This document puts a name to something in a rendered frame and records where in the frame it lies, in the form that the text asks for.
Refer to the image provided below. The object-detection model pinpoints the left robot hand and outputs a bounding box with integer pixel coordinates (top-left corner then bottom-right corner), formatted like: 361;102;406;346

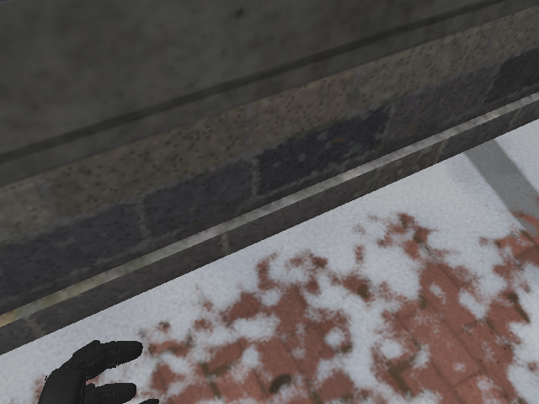
38;340;159;404

